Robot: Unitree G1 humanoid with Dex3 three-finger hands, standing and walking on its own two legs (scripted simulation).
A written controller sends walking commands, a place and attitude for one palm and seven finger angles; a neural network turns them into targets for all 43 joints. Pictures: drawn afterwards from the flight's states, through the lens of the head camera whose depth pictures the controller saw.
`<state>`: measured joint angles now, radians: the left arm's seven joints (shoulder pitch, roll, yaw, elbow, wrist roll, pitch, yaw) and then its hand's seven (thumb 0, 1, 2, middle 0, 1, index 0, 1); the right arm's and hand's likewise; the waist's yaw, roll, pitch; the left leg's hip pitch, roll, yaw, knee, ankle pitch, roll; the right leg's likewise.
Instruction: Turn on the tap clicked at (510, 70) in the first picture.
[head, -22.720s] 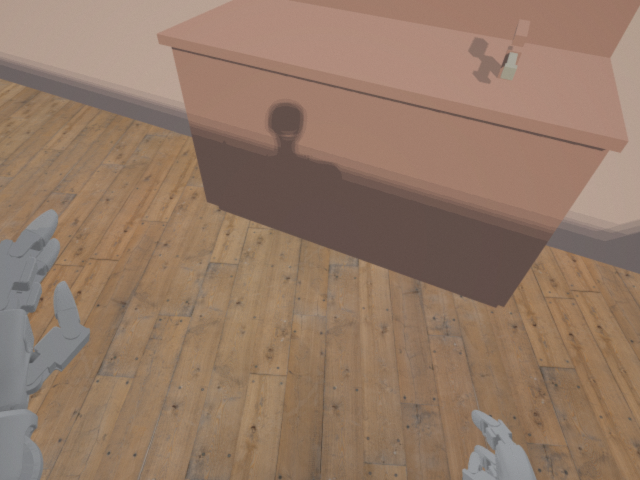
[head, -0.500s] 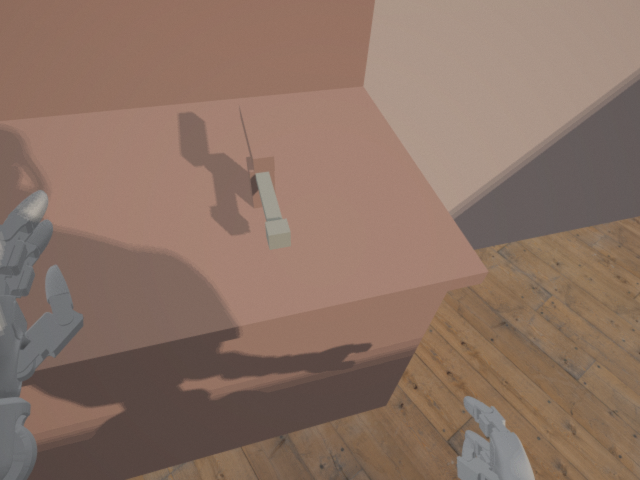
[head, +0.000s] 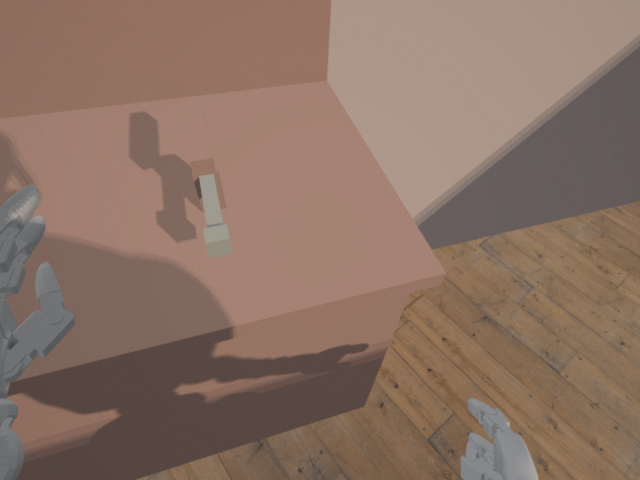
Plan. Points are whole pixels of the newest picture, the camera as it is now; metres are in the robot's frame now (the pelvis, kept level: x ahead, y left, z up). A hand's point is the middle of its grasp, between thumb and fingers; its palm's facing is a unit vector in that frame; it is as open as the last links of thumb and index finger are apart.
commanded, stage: shuffle to correct the standing spot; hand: left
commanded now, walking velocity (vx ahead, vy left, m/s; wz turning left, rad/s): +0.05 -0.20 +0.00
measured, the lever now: (218, 241) +0.36 +0.15 +0.11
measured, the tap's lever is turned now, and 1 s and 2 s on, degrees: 0 0 0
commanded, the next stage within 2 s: come to a stop and stand still in 1.24 s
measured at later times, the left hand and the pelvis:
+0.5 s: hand (116, 315) +0.23 +0.20 +0.16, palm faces +0.39 -0.82 -0.41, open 7.4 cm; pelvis +0.02 -0.05 +0.01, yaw +0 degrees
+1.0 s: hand (173, 308) +0.23 +0.15 +0.18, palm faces +0.44 -0.78 -0.43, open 7.4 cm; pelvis +0.01 -0.11 -0.02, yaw +0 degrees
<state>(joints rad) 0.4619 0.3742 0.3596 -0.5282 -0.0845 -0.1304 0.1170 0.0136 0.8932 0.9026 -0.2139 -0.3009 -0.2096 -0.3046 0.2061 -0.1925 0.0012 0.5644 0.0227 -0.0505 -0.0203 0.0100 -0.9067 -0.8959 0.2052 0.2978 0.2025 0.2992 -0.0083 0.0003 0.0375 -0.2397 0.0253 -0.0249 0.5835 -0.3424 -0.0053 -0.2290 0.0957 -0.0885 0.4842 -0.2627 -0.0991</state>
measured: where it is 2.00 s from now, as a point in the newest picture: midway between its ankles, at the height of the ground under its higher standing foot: outside the picture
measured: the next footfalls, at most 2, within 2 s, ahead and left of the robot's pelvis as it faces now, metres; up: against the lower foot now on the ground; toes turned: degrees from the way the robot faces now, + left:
left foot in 0.66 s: +0.10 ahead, +0.06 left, +0.00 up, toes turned +5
right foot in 0.94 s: +0.07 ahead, -0.28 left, +0.00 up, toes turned -5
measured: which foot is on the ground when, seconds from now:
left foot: down 0.00-0.34, up 0.36-0.64, down 0.66-0.96, up 0.98-1.00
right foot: down 0.00-0.66, up 0.68-0.92, down 0.94-1.00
